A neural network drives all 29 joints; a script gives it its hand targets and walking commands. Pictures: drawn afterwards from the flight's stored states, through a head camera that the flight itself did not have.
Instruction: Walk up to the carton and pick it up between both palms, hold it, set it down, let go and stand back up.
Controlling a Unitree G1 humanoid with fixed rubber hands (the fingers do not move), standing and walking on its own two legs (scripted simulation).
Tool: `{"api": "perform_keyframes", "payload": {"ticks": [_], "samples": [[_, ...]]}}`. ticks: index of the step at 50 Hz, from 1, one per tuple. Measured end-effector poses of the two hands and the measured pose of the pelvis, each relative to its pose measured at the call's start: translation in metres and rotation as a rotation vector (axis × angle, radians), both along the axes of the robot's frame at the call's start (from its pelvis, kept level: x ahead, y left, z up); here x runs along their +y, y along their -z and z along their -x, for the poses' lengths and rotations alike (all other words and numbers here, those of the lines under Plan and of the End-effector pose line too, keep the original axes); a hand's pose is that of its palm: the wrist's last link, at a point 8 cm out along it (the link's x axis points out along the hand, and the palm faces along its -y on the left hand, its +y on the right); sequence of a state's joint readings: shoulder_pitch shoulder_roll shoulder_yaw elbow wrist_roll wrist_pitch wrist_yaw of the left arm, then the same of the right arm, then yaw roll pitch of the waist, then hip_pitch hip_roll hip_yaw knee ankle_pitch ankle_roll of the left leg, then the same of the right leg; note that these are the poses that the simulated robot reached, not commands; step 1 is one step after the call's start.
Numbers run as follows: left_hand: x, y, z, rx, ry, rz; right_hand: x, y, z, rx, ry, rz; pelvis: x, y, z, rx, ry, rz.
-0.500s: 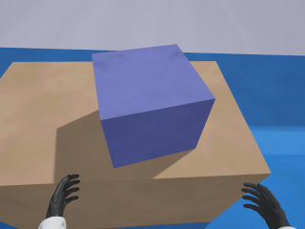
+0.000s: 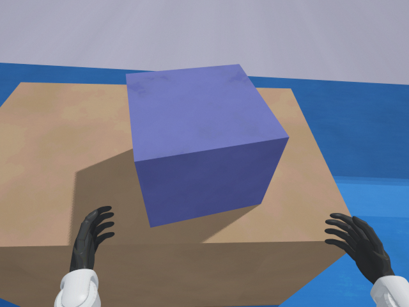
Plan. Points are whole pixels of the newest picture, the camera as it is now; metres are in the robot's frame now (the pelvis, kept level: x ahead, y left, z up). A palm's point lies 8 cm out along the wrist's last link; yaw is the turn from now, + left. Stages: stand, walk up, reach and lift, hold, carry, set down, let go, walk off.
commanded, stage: reach and lift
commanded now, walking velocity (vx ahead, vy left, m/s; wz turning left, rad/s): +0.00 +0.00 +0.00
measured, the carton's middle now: (196, 142) +0.47 +0.07 +0.04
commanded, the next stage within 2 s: none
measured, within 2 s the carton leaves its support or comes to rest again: neither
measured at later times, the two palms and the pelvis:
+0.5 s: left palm (82, 210) +0.24 +0.24 +0.08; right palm (367, 208) +0.29 -0.26 +0.09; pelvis -0.01 +0.00 +0.00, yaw -1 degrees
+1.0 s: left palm (78, 163) +0.30 +0.26 +0.14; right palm (365, 163) +0.36 -0.25 +0.14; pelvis -0.02 +0.00 +0.00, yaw +1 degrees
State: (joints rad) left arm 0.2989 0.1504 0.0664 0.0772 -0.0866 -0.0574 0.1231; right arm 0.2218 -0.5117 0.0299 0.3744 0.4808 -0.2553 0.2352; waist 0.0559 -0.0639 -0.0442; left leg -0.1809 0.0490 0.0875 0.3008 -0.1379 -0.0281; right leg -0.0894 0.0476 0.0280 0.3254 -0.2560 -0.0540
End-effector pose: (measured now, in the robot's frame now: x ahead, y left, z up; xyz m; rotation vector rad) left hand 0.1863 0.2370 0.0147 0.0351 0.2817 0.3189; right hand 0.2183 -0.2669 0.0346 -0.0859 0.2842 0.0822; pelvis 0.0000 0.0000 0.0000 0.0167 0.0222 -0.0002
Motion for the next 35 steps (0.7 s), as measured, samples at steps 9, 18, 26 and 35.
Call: {"api": "perform_keyframes", "payload": {"ticks": [9, 18, 26, 35], "samples": [[-0.001, -0.03, -0.023, -0.031, 0.018, -0.019, 0.006, -0.012, -0.025, -0.037, 0.006, -0.027, 0.005, -0.001, 0.005, 0.0, 0.008, 0.0], [0.002, -0.053, -0.047, -0.026, 0.018, -0.015, 0.003, -0.031, -0.047, -0.034, 0.014, -0.029, 0.005, -0.002, 0.009, 0.002, 0.018, -0.001], [0.008, -0.069, -0.056, -0.044, -0.011, 0.015, 0.011, -0.06, -0.079, -0.077, -0.019, -0.028, 0.0, -0.002, 0.013, 0.02, 0.011, 0.001], [0.013, -0.088, -0.072, -0.038, -0.019, 0.017, 0.012, -0.076, -0.114, -0.048, 0.003, -0.04, -0.005, -0.002, 0.014, 0.018, -0.006, 0.001]]}}
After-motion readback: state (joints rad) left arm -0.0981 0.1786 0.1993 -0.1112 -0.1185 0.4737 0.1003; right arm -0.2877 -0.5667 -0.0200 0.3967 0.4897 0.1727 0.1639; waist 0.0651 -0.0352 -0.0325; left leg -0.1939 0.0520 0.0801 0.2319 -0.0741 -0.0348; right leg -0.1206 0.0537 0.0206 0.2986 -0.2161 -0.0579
